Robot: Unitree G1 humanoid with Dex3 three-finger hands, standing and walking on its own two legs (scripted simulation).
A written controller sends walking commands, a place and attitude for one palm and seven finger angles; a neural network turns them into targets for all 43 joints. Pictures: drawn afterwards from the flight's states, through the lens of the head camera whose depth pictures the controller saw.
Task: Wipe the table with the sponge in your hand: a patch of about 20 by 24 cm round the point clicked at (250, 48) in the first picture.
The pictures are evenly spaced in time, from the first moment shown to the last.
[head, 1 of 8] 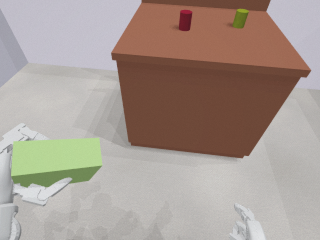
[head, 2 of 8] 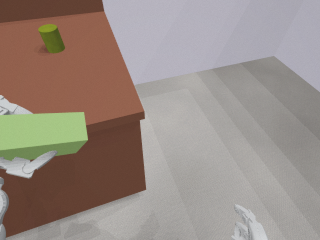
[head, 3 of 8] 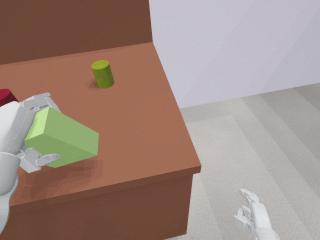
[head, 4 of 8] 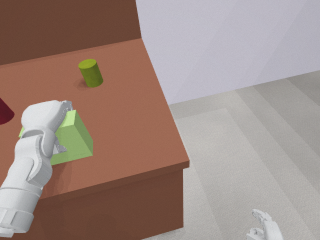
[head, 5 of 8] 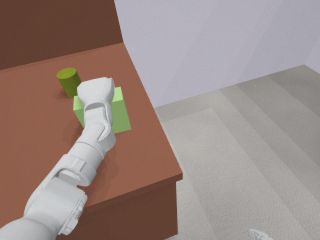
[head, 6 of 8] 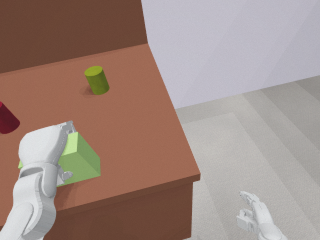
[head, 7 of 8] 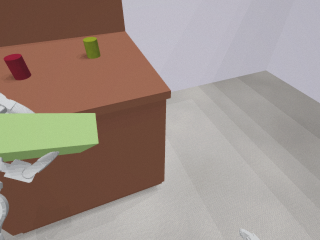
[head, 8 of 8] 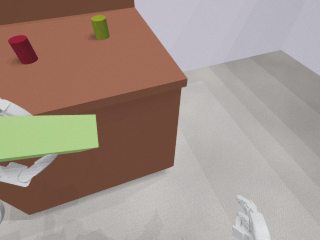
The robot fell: no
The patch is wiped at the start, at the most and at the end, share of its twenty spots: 0.00 1.00 1.00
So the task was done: yes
